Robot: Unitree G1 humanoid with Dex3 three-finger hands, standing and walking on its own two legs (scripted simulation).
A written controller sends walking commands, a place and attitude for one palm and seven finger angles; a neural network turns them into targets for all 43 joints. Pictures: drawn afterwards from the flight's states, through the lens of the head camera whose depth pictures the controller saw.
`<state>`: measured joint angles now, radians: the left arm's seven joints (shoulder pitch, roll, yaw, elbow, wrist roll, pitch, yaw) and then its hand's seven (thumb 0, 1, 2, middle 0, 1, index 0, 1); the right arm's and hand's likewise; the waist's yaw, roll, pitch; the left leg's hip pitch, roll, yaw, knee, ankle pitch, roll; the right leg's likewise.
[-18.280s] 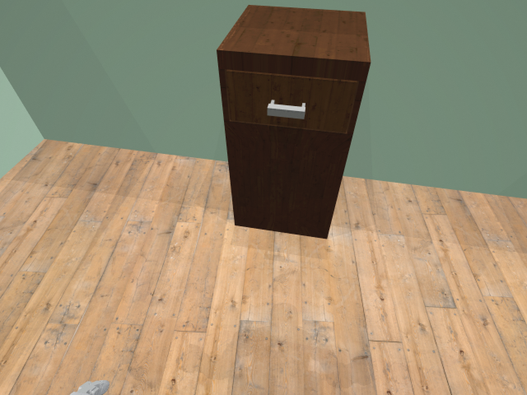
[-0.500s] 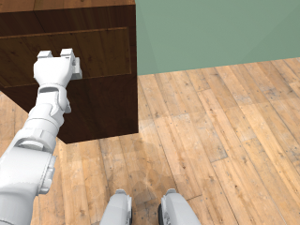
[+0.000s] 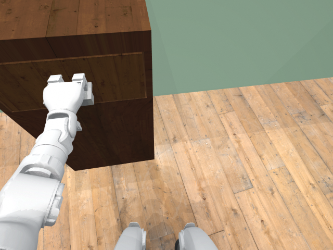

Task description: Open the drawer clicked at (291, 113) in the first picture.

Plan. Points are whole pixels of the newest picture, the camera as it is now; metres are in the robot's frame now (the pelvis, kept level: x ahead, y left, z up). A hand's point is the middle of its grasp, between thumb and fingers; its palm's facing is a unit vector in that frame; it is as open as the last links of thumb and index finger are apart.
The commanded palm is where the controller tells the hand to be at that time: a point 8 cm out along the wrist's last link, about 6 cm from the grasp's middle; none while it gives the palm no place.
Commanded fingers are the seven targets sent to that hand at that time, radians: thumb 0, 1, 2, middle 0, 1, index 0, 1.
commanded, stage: close the thumb around the handle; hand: left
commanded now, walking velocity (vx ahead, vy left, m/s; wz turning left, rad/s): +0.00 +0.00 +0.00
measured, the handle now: (70, 93) +0.52 +0.24 +0.01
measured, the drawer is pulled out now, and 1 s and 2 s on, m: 0.00 0.00 0.00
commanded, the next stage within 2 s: pull the drawer open in 0.44 s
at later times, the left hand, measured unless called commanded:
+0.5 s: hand (74, 111) +0.47 +0.23 -0.01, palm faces -0.05 -0.02 -1.00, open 6.2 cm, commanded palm +0.48 +0.23 +0.05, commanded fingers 0.00 0.90 0.90 -0.40 -1.35 -0.40 -1.35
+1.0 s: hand (74, 111) +0.47 +0.23 -0.01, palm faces -0.05 -0.06 -1.00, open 6.0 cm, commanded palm +0.44 +0.22 +0.05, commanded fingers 0.00 0.90 0.90 -0.40 -1.35 -0.40 -1.35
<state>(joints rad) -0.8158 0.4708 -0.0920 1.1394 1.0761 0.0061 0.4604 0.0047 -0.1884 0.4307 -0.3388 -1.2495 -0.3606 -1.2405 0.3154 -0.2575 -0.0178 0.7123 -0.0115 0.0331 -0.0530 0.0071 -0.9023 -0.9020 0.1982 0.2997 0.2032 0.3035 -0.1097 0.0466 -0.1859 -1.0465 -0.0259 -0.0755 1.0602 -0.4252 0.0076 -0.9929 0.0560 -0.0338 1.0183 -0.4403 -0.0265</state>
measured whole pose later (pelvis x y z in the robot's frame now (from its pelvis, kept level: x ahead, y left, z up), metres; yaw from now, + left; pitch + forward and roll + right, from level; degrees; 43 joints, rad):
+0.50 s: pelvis +0.00 +0.01 +0.00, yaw -1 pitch +24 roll -3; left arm -0.80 0.48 -0.04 1.17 1.09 -0.02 0.47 0.00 0.63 0.83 -0.39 -1.34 -0.35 -1.33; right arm 0.34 -0.25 -0.01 0.73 -0.01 0.04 -0.05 0.01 -0.90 -0.90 0.20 0.30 0.20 0.30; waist -0.14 0.05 -0.19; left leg -1.06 -0.02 -0.06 1.06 -0.42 0.02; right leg -1.01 0.06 -0.02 1.01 -0.43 -0.01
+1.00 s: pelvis +0.04 +0.02 +0.02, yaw -3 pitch +23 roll -3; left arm -0.59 0.39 -0.03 0.98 1.07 0.01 0.49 0.02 0.65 0.76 -0.37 -1.35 -0.41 -1.35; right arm 0.32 -0.23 -0.05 0.72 -0.02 0.09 -0.01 0.01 -0.90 -0.90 0.20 0.30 0.20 0.30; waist -0.08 0.06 -0.20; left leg -0.91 -0.01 -0.01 0.98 -0.46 0.04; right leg -0.87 0.06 0.03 0.92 -0.45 0.01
